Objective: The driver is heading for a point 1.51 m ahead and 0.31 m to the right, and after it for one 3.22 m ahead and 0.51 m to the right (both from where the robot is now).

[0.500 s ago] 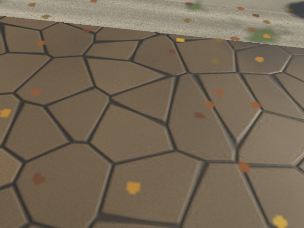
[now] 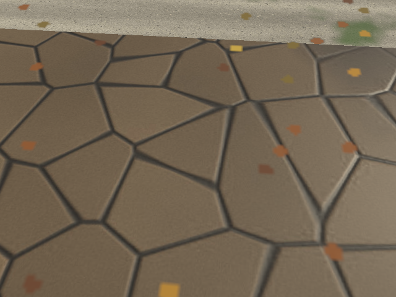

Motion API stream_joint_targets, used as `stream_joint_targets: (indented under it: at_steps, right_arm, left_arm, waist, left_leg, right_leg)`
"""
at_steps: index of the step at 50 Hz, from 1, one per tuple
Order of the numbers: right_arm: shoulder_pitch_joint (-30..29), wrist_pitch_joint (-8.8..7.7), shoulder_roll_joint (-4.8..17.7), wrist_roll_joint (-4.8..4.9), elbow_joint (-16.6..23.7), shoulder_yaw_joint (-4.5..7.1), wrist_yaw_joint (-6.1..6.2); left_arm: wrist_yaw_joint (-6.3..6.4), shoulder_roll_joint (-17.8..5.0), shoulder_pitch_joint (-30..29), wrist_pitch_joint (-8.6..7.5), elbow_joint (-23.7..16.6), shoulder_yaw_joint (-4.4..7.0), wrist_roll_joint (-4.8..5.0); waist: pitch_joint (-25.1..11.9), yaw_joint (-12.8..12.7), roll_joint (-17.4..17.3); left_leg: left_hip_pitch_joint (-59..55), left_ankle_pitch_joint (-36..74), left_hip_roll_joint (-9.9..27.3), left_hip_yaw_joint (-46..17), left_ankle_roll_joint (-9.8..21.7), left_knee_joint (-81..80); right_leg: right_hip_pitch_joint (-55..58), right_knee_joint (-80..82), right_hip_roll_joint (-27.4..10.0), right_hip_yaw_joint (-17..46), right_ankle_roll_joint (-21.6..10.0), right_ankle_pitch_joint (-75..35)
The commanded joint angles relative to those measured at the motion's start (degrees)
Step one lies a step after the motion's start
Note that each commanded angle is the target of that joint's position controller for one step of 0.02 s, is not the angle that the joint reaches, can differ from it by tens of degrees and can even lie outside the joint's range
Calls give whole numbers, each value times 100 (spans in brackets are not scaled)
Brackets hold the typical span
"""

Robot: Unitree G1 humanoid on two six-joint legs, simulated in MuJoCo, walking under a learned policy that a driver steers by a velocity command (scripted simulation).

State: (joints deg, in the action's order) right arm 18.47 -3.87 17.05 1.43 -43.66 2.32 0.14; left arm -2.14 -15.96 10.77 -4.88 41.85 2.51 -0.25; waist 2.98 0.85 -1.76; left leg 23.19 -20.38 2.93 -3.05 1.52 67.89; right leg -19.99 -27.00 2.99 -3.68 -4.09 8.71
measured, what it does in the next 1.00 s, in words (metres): walks ahead: left foot, then right foot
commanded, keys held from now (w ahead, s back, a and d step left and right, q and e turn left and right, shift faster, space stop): w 1.00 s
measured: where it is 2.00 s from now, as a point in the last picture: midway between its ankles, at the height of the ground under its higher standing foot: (207, 143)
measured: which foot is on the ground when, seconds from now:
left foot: up 0.00-0.36, down 0.38-0.92, up 0.94-1.00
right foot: down 0.00-0.40, up 0.42-0.90, down 0.92-1.00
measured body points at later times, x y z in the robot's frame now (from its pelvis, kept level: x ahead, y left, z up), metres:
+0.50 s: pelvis +0.29 +0.06 +0.00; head +0.32 +0.07 +0.45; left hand +0.34 +0.35 -0.13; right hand +0.45 -0.20 -0.09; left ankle +0.36 +0.15 -0.73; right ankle +0.15 -0.08 -0.64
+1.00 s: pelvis +0.56 +0.00 -0.01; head +0.60 -0.01 +0.44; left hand +0.76 +0.26 -0.09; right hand +0.58 -0.28 -0.14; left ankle +0.40 +0.15 -0.66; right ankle +0.65 -0.09 -0.73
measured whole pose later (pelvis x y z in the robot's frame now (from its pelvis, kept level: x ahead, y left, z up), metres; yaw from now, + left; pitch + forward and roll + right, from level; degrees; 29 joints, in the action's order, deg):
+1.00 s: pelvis +0.56 +0.00 -0.01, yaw +0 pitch +2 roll +1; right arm 20.5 -3.4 17.3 1.2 -48.9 2.8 0.1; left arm -2.3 -16.0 5.3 -5.1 42.6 2.1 0.4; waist 2.2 2.2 -0.5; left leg 11.9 -28.6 -0.3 -2.6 1.1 56.3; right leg -25.9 -32.6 0.3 -2.3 -3.3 8.8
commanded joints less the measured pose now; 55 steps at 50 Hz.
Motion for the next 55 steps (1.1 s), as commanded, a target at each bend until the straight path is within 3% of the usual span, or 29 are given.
stream_joint_targets:
  at_steps: [1,6,9,14,17,18,19,20,21,22,23,24,25,26,28,31,36,40,44,45,46,47,48,49,50,51,52,53,55]
  right_arm:
    - [282,-3,466,-24,334,153,21]
    - [-582,25,331,-138,584,100,35]
    - [-1202,-73,186,-112,712,35,-41]
    - [-1931,-149,264,-37,996,40,-211]
    - [-1687,-170,447,-50,1005,112,-269]
    - [-1201,-174,573,-66,885,189,-254]
    - [-332,-167,845,-82,633,333,-202]
    - [709,-130,1300,-136,474,452,-130]
    - [787,-121,1614,-163,388,500,-176]
    - [722,-124,973,-104,471,345,-186]
    - [349,-126,801,-105,499,274,-170]
    - [-4,-119,746,-126,537,247,-169]
    - [-246,-122,622,-154,549,214,-180]
    - [-369,-148,536,-204,558,184,-180]
    - [-408,-215,526,-154,489,193,-184]
    - [-284,-250,686,-135,315,243,-131]
    - [44,-161,835,-91,82,268,-47]
    - [408,-59,927,-41,-178,304,-24]
    - [292,59,1039,-16,-282,362,39]
    - [174,97,1037,-22,-274,355,53]
    - [208,120,859,-73,-243,279,73]
    - [691,58,378,-162,-51,108,58]
    - [995,-64,82,-129,-119,7,25]
    - [459,-154,679,23,-62,154,-23]
    - [-9,-207,814,96,90,189,-39]
    - [-255,-218,775,22,129,187,-13]
    - [-275,-183,724,-48,120,213,-1]
    - [-131,-124,633,-60,81,211,-5]
    - [14,-14,447,-72,18,184,14]
  left_arm:
    - [25,-610,107,-151,-228,172,-14]
    - [105,-805,324,-171,18,216,42]
    - [143,-932,556,-108,118,233,91]
    - [159,-1098,1064,49,394,272,157]
    - [205,-1201,1017,158,467,311,168]
    - [217,-1222,889,192,458,309,166]
    - [231,-1057,894,214,445,241,124]
    - [249,-693,970,195,282,82,-45]
    - [195,-116,1703,69,211,-76,47]
    - [154,-781,1244,-31,279,52,169]
    - [122,-1000,703,-93,104,124,278]
    - [142,-916,425,-115,46,99,232]
    - [149,-866,305,-103,26,118,134]
    - [139,-802,430,-56,53,125,121]
    - [152,-609,610,55,131,91,112]
    - [189,-500,165,137,-16,57,44]
    - [101,-318,-775,37,-231,-17,64]
    - [-13,-375,-1331,-21,-443,-12,118]
    - [-85,-609,-1000,-63,-417,81,97]
    - [-58,-753,-417,-65,-248,175,82]
    - [1,-1036,502,-54,23,317,70]
    - [51,-1595,1258,-32,123,444,-41]
    - [17,-1539,1465,-12,210,420,37]
    - [22,-1096,1253,-20,181,289,109]
    - [34,-954,827,-18,120,237,111]
    - [35,-826,470,-17,73,197,62]
    - [22,-670,246,-35,41,153,1]
    - [16,-596,138,-59,40,132,-44]
    - [18,-618,144,-130,123,147,-3]
  waist:
    - [-535,58,628]
    - [-23,-82,440]
    - [61,-341,384]
    - [170,-595,423]
    - [-33,-339,577]
    - [-335,-22,596]
    - [-948,378,494]
    - [-1906,709,-242]
    - [-2463,229,-1759]
    - [-2178,521,-1010]
    - [-1390,484,-681]
    - [-967,321,-186]
    - [-644,174,-82]
    - [-606,-7,-228]
    - [-558,-148,-274]
    - [-247,-117,-137]
    - [-14,217,-140]
    - [135,380,-171]
    - [-104,43,-318]
    - [-459,-301,-303]
    - [-1105,-679,-165]
    - [-2057,-663,847]
    - [-2548,-578,1812]
    - [-1884,-717,1248]
    - [-1148,-606,946]
    - [-744,-449,569]
    - [-505,-267,564]
    - [-510,-114,702]
    - [-473,4,681]
  left_leg:
    - [935,449,517,-214,-62,-105]
    - [1495,1657,620,-85,-318,-1529]
    - [1235,2511,421,130,-308,-2739]
    - [1312,2359,213,175,-139,-3626]
    - [876,1657,33,267,108,-3879]
    - [158,1611,-150,446,242,-4050]
    - [-1151,1722,-200,504,428,-4044]
    - [-2913,1944,923,-754,807,-3804]
    - [-4516,476,1950,-3533,1672,-4569]
    - [-4371,-239,1837,-3699,1482,-4975]
    - [-3707,12,1676,-2852,1277,-5065]
    - [-2965,705,1466,-2268,1197,-5162]
    - [-2379,1278,1270,-1837,1189,-5324]
    - [-2005,1621,1142,-1570,1170,-5481]
    - [-1662,2004,1024,-1173,1251,-5756]
    - [-1498,2383,970,-712,1303,-6024]
    - [-1606,2240,704,-76,1029,-6112]
    - [-2213,2160,1007,-148,985,-5898]
    - [-2773,3399,1193,-173,773,-5197]
    - [-2694,4270,1003,9,654,-4492]
    - [-2163,4236,689,243,468,-3330]
    - [-241,2328,66,506,119,-1170]
    - [1210,-1336,-689,-88,-57,87]
    - [1877,-1246,-348,-482,18,615]
    - [2069,-686,-47,-269,94,504]
    - [1888,-174,200,-137,85,216]
    - [1600,181,382,-142,61,-88]
    - [1259,399,480,-171,27,-218]
    - [1073,586,528,-104,-79,-461]
  right_leg:
    - [1004,1772,-1546,1940,-1083,-77]
    - [826,2129,-1390,1206,-1050,-525]
    - [942,2070,-1228,794,-851,-758]
    - [1838,1693,-1611,905,-773,-842]
    - [2339,1145,-1780,965,-602,-1808]
    - [2321,536,-1632,805,-493,-2726]
    - [1955,-560,-1318,555,-323,-3105]
    - [790,-2453,-947,278,-89,-1503]
    - [-1433,-4157,98,526,220,2271]
    - [-2096,-4694,-201,1146,167,2421]
    - [-2393,-4704,-467,1001,105,1905]
    - [-2249,-4474,-736,834,131,1404]
    - [-2090,-4142,-900,800,186,1077]
    - [-1745,-3982,-1035,840,229,842]
    - [-1502,-3721,-1077,767,349,680]
    - [-1844,-2976,-1130,712,535,118]
    - [-1616,-1153,-906,475,549,-1328]
    - [-1666,-507,-768,478,402,-1287]
    - [-1064,-198,-555,353,74,-496]
    - [-227,-57,-362,159,-63,-498]
    - [1175,-177,-454,242,-251,-637]
    - [3408,-299,-1850,2226,-941,-380]
    - [4272,657,-2487,4411,-1452,787]
    - [3852,932,-2344,4136,-1208,1503]
    - [3053,1061,-2186,3372,-1010,1284]
    - [2279,1202,-1978,2821,-924,756]
    - [1703,1378,-1775,2402,-876,237]
    - [1371,1533,-1654,2160,-868,-58]
    - [1070,1777,-1555,1754,-959,-535]
Keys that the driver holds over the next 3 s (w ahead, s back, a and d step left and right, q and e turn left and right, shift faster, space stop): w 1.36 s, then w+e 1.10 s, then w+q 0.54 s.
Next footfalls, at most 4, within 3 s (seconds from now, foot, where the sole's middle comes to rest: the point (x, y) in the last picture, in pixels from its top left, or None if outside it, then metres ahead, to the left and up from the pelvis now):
0.38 left None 0.40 0.15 -0.77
0.92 right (232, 227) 0.69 -0.09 -0.77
1.48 left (172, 158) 1.01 0.14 -0.77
2.00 right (241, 116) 1.23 -0.17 -0.77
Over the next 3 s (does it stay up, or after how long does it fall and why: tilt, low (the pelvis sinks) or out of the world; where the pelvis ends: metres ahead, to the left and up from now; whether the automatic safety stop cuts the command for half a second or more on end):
stays up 1.58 -0.29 0.00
